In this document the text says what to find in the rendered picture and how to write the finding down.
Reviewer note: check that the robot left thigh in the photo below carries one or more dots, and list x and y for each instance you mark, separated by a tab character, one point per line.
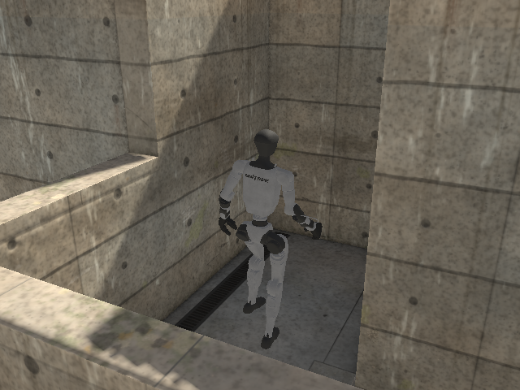
257	262

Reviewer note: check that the robot left upper arm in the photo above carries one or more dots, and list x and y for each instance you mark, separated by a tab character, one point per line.
233	179

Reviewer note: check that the robot left hand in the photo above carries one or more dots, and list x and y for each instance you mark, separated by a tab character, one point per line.
229	222

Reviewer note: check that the robot right hand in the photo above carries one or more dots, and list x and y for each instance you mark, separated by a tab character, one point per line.
316	232

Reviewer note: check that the left robot forearm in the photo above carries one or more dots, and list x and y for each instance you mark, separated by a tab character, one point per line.
224	207

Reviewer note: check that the right robot forearm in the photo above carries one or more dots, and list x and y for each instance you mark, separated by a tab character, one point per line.
303	221

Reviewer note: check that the robot torso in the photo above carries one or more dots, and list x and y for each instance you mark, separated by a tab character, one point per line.
261	194

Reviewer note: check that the robot right upper arm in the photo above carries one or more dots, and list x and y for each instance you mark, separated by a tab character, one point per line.
286	179

